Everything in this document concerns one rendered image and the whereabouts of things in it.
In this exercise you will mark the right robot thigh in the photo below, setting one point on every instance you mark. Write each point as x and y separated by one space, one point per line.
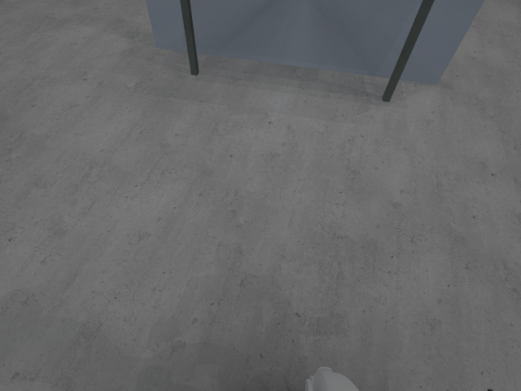
329 381

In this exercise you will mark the robot right shin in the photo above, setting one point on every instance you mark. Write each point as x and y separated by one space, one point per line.
321 369

